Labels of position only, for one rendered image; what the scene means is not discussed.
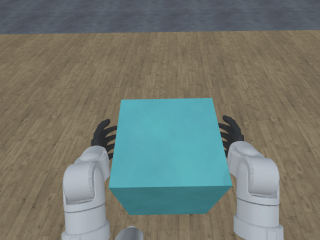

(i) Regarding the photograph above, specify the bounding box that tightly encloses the right robot forearm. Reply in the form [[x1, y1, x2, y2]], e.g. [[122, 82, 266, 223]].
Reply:
[[227, 141, 284, 240]]

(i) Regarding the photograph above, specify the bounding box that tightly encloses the robot left hand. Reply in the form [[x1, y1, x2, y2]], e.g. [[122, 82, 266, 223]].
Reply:
[[91, 119, 118, 160]]

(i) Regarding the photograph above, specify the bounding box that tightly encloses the carton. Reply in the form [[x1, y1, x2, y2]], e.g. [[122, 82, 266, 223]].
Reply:
[[108, 98, 233, 215]]

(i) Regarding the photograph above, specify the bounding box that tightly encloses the left robot forearm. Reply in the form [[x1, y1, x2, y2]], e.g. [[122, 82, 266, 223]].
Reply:
[[61, 145, 111, 240]]

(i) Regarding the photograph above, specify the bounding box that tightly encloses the robot right hand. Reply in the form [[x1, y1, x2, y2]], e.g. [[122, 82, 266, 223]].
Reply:
[[218, 115, 244, 158]]

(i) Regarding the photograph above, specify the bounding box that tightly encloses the robot left thigh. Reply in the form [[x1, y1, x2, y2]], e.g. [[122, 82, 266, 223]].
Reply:
[[115, 227, 144, 240]]

